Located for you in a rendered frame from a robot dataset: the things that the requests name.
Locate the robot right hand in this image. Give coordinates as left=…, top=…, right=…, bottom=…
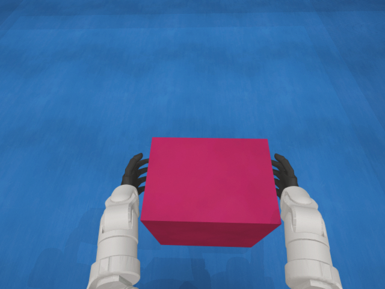
left=271, top=154, right=299, bottom=198

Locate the carton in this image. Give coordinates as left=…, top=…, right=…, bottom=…
left=140, top=137, right=282, bottom=247

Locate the robot left forearm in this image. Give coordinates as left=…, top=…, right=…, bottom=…
left=87, top=185, right=140, bottom=289

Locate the robot left hand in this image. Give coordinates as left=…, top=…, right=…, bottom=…
left=121, top=153, right=149, bottom=195

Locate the robot right forearm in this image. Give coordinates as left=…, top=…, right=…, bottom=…
left=280, top=186, right=343, bottom=289

